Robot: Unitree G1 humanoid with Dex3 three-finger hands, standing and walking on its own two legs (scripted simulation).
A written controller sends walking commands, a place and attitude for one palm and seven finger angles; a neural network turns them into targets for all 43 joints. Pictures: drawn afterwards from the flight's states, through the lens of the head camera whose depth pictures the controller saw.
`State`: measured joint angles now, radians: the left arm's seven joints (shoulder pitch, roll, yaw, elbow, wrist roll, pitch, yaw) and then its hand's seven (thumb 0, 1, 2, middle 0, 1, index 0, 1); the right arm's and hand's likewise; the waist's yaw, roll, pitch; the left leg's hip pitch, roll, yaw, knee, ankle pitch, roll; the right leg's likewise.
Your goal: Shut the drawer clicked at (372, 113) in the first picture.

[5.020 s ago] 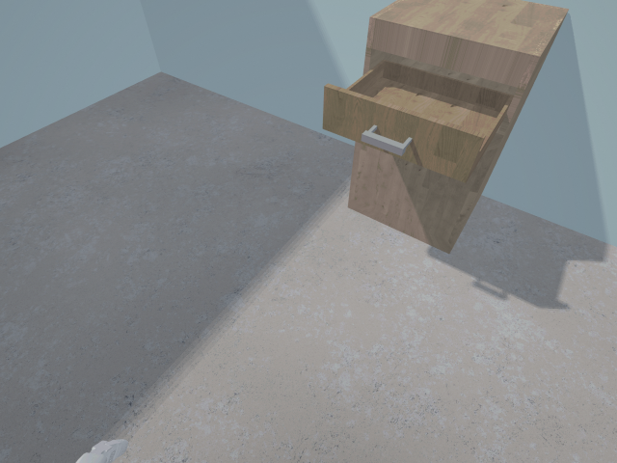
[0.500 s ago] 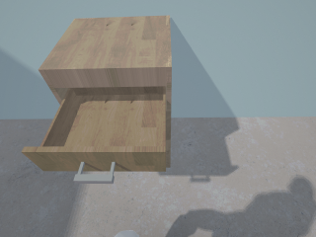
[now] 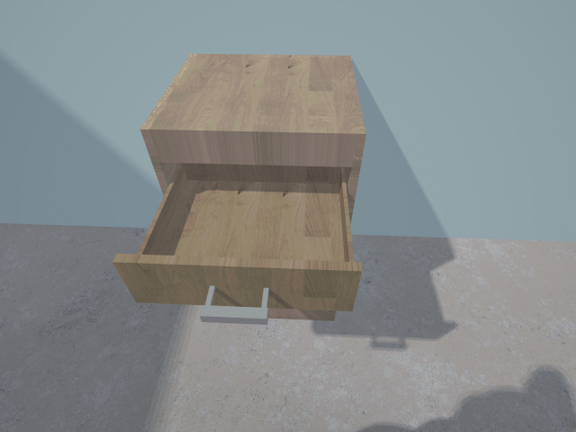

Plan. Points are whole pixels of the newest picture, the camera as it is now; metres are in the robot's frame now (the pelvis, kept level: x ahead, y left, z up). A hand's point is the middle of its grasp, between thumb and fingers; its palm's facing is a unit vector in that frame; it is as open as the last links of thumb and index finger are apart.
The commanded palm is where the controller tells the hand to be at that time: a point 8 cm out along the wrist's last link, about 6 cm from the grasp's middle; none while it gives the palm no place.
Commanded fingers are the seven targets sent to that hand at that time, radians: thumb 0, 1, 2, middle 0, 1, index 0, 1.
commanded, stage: come to a stop and stand still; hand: left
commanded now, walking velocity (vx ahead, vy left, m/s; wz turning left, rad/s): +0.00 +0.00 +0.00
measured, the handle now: (236, 303) +0.36 +0.13 -0.10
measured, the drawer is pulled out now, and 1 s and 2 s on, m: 0.30 0.30 0.30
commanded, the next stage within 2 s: look again from close up in 0.36 s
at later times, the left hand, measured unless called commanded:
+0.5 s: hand out of the picture +0.01 +0.20 -0.16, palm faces +0.01 -0.98 -0.21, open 7.3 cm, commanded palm none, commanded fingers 0.00 0.90 0.90 -0.20 -0.30 -0.20 -0.30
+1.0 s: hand out of the picture +0.01 +0.17 -0.17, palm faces +0.04 -0.98 -0.18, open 7.3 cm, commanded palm none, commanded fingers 0.00 0.90 0.90 -0.20 -0.30 -0.20 -0.30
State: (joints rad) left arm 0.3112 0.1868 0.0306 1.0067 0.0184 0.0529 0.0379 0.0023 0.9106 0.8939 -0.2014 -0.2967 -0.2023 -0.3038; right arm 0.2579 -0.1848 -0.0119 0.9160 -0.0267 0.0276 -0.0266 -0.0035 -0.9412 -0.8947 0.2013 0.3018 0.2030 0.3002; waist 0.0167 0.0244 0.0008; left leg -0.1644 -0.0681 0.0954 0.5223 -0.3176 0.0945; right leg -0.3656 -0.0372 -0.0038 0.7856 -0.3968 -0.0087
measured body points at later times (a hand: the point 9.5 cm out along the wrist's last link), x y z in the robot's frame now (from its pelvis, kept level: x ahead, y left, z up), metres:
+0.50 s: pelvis -0.01 +0.02 +0.01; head -0.01 +0.01 +0.46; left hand +0.01 +0.25 -0.14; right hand -0.04 -0.20 -0.15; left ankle -0.02 +0.06 -0.73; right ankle +0.00 -0.10 -0.73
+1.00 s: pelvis +0.02 +0.01 +0.01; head +0.03 +0.01 +0.46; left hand +0.01 +0.22 -0.15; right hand +0.03 -0.22 -0.15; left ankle -0.02 +0.06 -0.73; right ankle +0.00 -0.10 -0.73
